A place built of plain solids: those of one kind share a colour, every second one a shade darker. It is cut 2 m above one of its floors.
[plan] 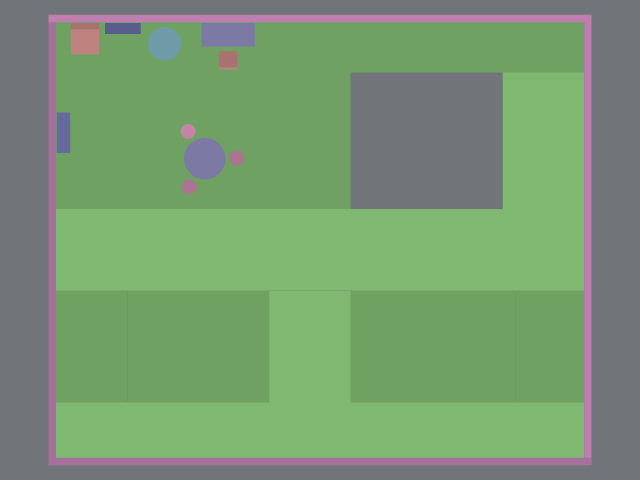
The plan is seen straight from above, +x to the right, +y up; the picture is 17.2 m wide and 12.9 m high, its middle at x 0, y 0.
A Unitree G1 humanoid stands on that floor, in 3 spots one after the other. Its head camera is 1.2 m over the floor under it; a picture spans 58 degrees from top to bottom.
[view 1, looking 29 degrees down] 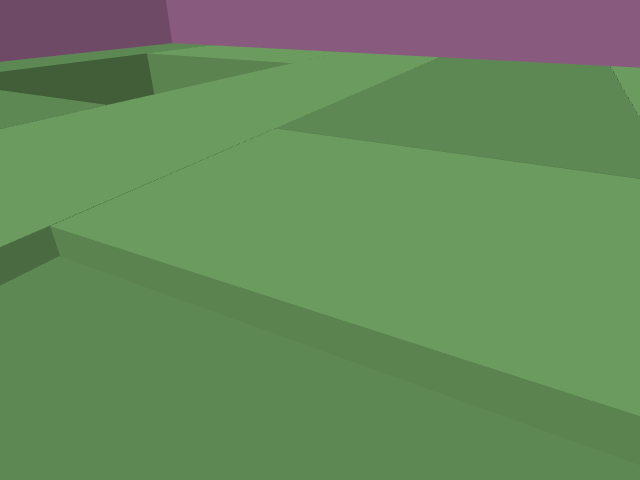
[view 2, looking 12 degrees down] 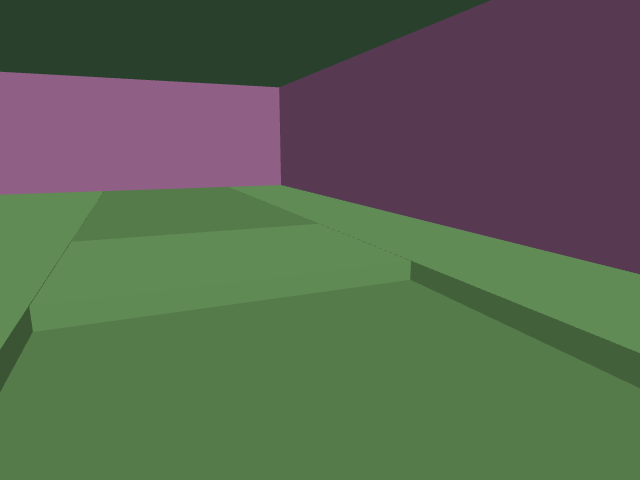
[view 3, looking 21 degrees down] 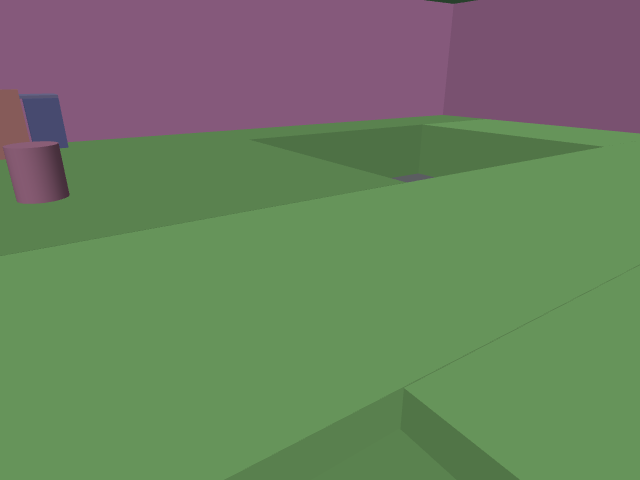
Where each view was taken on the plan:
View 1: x -2.50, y -3.52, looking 27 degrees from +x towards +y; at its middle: floor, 2.11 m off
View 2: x -4.60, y -2.08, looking -23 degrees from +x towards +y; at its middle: floor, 4.91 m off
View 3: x -2.29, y -2.22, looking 56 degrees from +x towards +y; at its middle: floor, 2.85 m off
